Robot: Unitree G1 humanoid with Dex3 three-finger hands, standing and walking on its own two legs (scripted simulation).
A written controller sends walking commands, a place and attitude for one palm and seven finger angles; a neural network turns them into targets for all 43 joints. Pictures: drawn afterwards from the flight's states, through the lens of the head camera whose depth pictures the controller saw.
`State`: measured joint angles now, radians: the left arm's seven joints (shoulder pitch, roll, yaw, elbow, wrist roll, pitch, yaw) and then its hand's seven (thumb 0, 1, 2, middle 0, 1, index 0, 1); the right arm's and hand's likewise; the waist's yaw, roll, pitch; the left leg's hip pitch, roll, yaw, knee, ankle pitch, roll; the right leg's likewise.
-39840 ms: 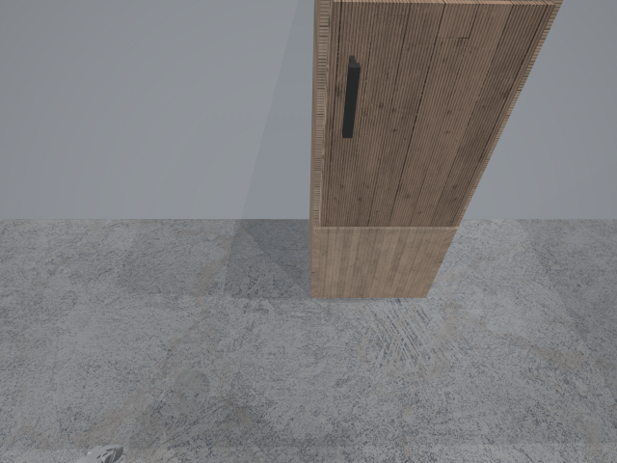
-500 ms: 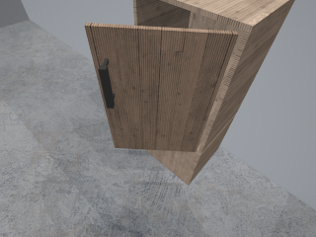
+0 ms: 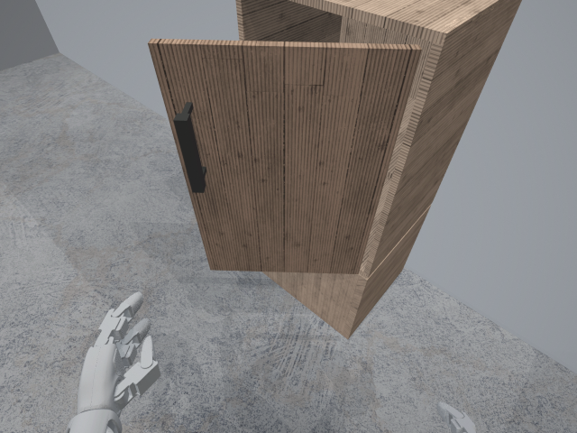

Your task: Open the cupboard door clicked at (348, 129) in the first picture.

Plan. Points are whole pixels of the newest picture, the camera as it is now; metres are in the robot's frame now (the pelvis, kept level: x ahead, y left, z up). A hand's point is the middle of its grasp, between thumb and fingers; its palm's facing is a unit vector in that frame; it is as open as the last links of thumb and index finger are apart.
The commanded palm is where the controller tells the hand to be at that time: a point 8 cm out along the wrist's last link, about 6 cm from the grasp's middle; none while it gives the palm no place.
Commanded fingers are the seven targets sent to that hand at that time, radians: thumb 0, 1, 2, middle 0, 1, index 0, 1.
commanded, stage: raise the hand with hooked fingers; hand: left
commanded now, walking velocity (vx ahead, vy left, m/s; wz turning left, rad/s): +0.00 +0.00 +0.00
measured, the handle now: (193, 149) +0.55 +0.19 +0.10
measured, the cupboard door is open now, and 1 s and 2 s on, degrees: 40 40 40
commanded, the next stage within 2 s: move the hooked fingers beside the handle in 1.90 s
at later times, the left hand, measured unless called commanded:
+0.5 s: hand (144, 363) +0.21 +0.20 +0.02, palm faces -0.01 -1.00 -0.06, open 10.3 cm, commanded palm +0.18 +0.26 +0.03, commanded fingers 0.00 0.06 0.54 -0.26 -0.84 -0.26 -0.84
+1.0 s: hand (100, 310) +0.25 +0.25 +0.08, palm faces +0.04 -1.00 -0.04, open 13.2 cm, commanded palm +0.23 +0.30 +0.08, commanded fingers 0.00 -0.50 0.30 -0.30 -1.20 -0.30 -1.20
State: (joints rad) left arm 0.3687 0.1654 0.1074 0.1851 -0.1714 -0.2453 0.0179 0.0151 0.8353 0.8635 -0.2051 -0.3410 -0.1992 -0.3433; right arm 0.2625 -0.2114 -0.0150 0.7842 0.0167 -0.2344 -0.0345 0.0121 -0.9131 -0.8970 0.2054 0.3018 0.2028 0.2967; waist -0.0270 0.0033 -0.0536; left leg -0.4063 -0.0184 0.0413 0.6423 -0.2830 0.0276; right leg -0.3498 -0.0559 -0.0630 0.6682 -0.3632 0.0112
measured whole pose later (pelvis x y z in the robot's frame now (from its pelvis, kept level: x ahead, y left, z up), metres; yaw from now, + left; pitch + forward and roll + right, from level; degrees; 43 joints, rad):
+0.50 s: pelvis -0.02 -0.03 -0.04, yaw +0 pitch +9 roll -2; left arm 0.28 0.31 0.28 0.12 -0.35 -0.32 -0.41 0.01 0.28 0.63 -0.25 -0.69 -0.24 -0.70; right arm 0.23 -0.21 0.03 0.61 0.05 -0.24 -0.08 0.01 -0.91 -0.90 0.21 0.30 0.20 0.30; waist 0.01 0.04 -0.09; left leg -0.73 0.05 -0.03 0.98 -0.41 -0.02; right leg -0.63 0.01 -0.12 0.96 -0.48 -0.04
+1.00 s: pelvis +0.00 +0.00 -0.01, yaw +0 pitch +4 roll -2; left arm 0.14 0.35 0.35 0.17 -0.35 -0.22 -0.39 0.00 -0.30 0.38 -0.29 -1.07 -0.28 -1.07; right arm 0.25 -0.26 0.03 0.59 0.06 -0.26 -0.09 0.01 -0.91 -0.90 0.20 0.30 0.20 0.30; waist 0.02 0.02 -0.06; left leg -0.51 0.02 0.02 0.78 -0.35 0.03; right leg -0.42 -0.02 -0.07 0.74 -0.39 0.00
